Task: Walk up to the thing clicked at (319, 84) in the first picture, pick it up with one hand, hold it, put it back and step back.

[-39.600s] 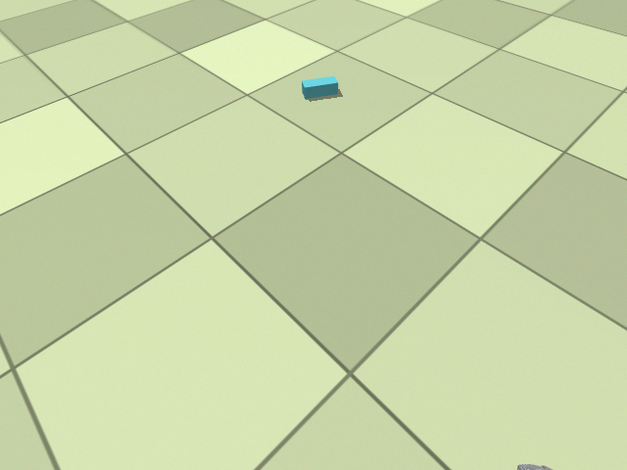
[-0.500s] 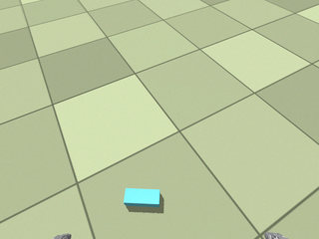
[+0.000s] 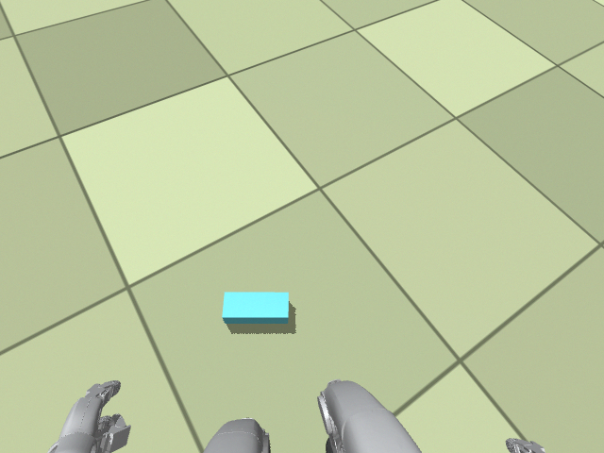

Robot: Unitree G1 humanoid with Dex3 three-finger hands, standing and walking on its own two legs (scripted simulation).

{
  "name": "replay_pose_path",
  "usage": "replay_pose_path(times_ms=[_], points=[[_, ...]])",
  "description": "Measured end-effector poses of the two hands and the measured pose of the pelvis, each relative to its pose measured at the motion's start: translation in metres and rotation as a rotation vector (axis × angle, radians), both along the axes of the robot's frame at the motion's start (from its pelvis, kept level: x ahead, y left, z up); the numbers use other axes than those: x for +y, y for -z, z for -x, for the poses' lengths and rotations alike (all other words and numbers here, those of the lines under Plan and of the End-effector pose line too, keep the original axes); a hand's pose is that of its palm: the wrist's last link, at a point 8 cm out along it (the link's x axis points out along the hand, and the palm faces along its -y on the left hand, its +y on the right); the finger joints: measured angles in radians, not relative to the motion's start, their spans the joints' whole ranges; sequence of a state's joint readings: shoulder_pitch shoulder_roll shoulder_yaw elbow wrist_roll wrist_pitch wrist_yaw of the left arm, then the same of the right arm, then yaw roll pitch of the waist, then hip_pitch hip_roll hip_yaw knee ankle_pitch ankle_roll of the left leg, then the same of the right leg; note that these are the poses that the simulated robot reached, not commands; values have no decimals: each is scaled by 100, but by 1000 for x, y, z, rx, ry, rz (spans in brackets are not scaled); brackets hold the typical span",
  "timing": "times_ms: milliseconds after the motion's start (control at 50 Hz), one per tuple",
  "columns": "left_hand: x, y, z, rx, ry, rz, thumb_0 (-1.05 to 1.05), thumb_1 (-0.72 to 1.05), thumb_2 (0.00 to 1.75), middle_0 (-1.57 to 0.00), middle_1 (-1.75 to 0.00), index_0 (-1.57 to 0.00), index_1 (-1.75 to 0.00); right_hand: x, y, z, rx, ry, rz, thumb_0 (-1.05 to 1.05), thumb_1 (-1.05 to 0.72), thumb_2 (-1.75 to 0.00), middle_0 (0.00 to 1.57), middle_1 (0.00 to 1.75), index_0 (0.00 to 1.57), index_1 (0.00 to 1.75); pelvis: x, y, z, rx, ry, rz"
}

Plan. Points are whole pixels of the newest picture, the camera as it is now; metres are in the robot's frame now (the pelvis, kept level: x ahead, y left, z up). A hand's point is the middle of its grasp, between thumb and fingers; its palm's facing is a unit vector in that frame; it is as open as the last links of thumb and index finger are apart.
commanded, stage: step back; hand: left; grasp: from above
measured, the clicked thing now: (256, 308) +0.49 +0.11 -0.73
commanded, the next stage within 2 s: none
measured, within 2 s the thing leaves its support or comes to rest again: neither
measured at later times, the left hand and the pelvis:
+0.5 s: hand out of the picture +0.02 +0.23 -0.13, palm faces -0.04 -0.91 -0.40, open 7.3 cm; pelvis -0.12 -0.03 +0.00, yaw -1 degrees
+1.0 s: hand out of the picture -0.20 +0.22 -0.16, palm faces -0.08 -0.91 -0.42, open 7.3 cm; pelvis -0.29 -0.06 -0.02, yaw -4 degrees
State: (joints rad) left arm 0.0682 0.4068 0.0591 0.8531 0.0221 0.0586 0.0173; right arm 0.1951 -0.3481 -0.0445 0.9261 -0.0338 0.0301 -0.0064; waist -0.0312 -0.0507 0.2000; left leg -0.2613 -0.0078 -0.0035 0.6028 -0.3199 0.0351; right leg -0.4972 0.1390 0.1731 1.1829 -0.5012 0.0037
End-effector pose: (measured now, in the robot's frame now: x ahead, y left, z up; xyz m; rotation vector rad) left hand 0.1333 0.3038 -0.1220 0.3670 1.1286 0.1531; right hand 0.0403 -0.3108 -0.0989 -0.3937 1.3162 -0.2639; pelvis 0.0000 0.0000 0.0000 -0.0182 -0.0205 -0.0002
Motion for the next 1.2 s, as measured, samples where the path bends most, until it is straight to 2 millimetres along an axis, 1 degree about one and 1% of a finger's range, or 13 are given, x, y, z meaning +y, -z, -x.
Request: replay_pose_path(times_ms=[120,260,340,440,520,580,700,800,880,960,1020,1080,1200], points=[[-5,-3,33,42,20,-19,1,91,90,-20,-30,-21,-30,-3,7,14,-71,9,-16,1,-90,-90,20,30,21,30,-6,2,25,-2,42,-3],[-27,-10,68,12,34,-49,1,91,90,-20,-30,-21,-30,-30,28,30,-129,21,-49,1,-90,-90,20,30,21,30,-26,13,60,-27,54,10],[-38,-25,92,-11,22,-41,1,91,90,-21,-30,-21,-30,-35,22,40,-142,21,-60,1,-90,-90,20,30,20,30,-30,3,77,-24,64,-37],[-40,-34,111,-57,13,-45,1,91,90,-21,-30,-21,-30,-37,16,61,-138,-22,-45,1,-90,-90,20,30,20,30,-30,-1,103,-11,44,-43],[-33,-29,130,-98,7,-35,1,90,90,-21,-30,-21,-30,-34,15,83,-112,-57,-26,1,-90,-90,20,30,20,30,-26,4,128,-11,10,-32],[-24,-16,147,-109,-1,-15,1,90,90,-21,-30,-21,-30,-28,15,104,-108,-75,-8,1,-90,-90,20,30,20,30,-19,12,148,-18,-11,-29],[-15,-8,200,-32,-41,-3,1,91,90,-21,-30,-21,-30,-18,-2,148,-104,-72,-9,1,-90,-90,20,30,21,30,-19,2,181,-30,7,-7],[-14,-7,249,24,-52,-13,1,91,90,-20,-30,-21,-30,-24,-10,168,-147,-67,3,1,-90,-90,20,30,21,30,-26,-1,210,-21,35,1],[-21,-5,286,73,-36,-32,1,91,90,-20,-30,-21,-30,-37,-8,184,-198,-70,3,1,-90,-90,20,30,21,30,-36,3,240,-21,63,1],[-36,-2,318,80,-13,-57,1,91,90,-20,-30,-21,-30,-58,7,205,-237,-69,-10,1,-90,-90,20,30,21,30,-52,15,272,-21,90,-9],[-52,-7,347,77,-16,-62,1,91,90,-20,-30,-21,-30,-73,20,227,-234,-43,-24,1,-90,-90,20,30,21,30,-62,18,296,-39,69,18],[-63,-18,371,70,-25,-60,1,91,90,-21,-30,-21,-30,-77,20,254,-202,-18,-41,1,-90,-90,20,30,20,30,-67,10,312,-34,74,-32],[-68,-31,389,1,-26,-81,1,90,90,-21,-30,-21,-30,-80,24,316,-115,-31,-48,1,-90,-90,20,30,20,30,-70,5,348,-17,30,-48]])
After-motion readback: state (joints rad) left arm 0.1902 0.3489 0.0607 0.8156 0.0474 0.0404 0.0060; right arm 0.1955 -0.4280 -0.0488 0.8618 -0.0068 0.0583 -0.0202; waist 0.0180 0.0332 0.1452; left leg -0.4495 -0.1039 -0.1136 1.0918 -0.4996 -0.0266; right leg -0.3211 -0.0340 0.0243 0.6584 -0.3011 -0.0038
